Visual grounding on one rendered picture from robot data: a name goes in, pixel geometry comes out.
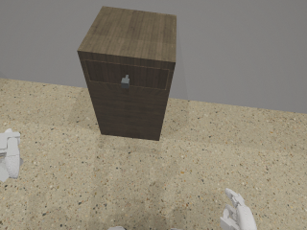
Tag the robot right hand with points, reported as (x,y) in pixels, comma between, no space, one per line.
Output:
(240,218)

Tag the handle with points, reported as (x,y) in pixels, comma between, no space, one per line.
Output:
(125,82)

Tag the robot left hand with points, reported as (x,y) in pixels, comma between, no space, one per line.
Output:
(10,161)

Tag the drawer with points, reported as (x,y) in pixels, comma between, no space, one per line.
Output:
(113,72)

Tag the cabinet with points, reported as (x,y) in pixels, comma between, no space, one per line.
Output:
(142,38)

